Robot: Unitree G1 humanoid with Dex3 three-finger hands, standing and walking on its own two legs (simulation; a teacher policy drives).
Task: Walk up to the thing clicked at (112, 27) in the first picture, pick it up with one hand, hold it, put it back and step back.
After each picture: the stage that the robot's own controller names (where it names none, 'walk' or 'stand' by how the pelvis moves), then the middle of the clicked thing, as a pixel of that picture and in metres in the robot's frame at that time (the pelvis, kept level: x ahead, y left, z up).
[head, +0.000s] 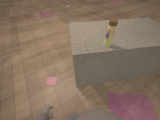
stand; (109, 34) +0.77 -0.10 +0.10
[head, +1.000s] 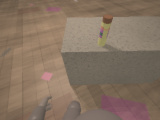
walk; (104, 32) +0.69 -0.03 +0.13
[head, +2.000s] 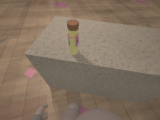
walk; (73, 39) +0.51 +0.20 +0.14
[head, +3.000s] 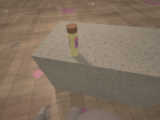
stand; (73, 41) +0.53 +0.20 +0.13
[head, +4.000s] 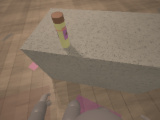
walk; (62, 32) +0.55 +0.27 +0.12
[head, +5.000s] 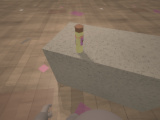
stand; (79, 40) +0.63 +0.18 +0.10
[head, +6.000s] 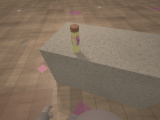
stand; (75, 39) +0.63 +0.20 +0.09
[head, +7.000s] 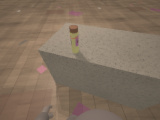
stand; (74, 40) +0.62 +0.21 +0.09
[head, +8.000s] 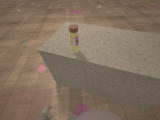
stand; (74, 40) +0.62 +0.21 +0.09
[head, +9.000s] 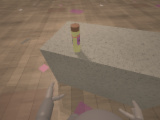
rise first; (76, 39) +0.62 +0.20 +0.10
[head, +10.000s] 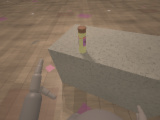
go down; (82, 40) +0.64 +0.19 +0.10
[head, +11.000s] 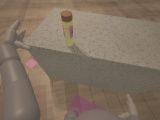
go down; (68, 31) +0.62 +0.18 +0.12
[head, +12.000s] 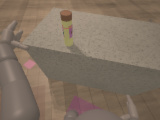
approach; (67, 30) +0.61 +0.18 +0.13
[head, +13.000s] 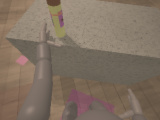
close in; (57, 18) +0.63 +0.20 +0.17
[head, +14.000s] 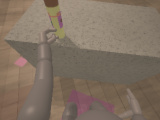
lift; (56, 19) +0.62 +0.20 +0.17
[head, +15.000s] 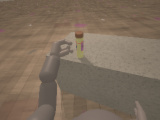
lift; (79, 45) +0.62 +0.18 +0.13
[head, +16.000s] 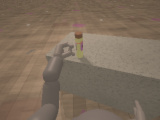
hold; (79, 45) +0.63 +0.18 +0.12
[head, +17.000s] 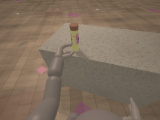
hold; (74, 38) +0.65 +0.19 +0.12
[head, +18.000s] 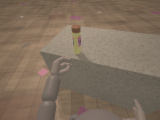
hold; (76, 40) +0.62 +0.19 +0.13
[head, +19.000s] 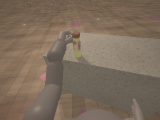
crouch; (76, 45) +0.64 +0.19 +0.11
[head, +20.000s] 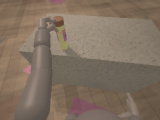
crouch; (61, 35) +0.61 +0.20 +0.11
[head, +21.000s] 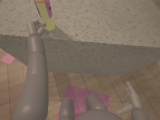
lower; (43, 7) +0.64 +0.21 +0.19
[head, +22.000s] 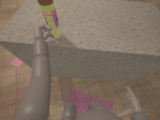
lower; (51, 18) +0.61 +0.21 +0.17
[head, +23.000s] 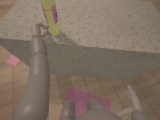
lower; (50, 14) +0.63 +0.20 +0.17
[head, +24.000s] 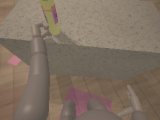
lower; (50, 14) +0.63 +0.20 +0.17
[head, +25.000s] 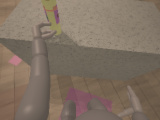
open; (52, 14) +0.63 +0.20 +0.17
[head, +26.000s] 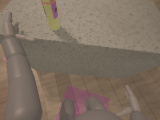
rise; (50, 8) +0.65 +0.21 +0.18
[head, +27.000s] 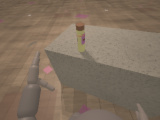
sink last; (80, 38) +0.63 +0.19 +0.13
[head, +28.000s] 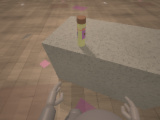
stand; (81, 32) +0.65 +0.17 +0.13
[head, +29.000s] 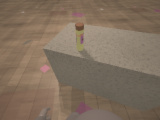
stand; (79, 38) +0.66 +0.17 +0.11
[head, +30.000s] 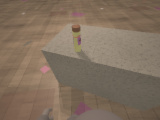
stand; (77, 39) +0.65 +0.20 +0.10
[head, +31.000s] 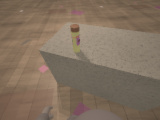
stand; (75, 39) +0.63 +0.20 +0.09
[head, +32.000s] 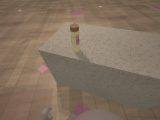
stand; (75, 39) +0.63 +0.21 +0.09
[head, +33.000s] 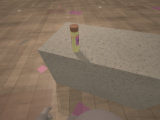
stand; (75, 39) +0.63 +0.21 +0.09
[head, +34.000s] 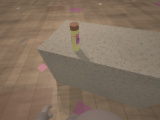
walk; (75, 38) +0.63 +0.20 +0.10
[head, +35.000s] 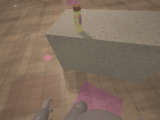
walk; (78, 19) +0.85 +0.23 +0.11
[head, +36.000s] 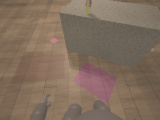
walk; (88, 2) +1.23 +0.16 +0.12
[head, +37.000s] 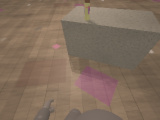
stand; (87, 10) +1.26 +0.19 +0.12
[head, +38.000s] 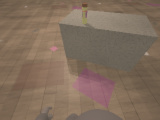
stand; (84, 14) +1.25 +0.21 +0.09
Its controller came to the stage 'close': yes
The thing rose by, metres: 0.00
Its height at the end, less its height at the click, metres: +0.00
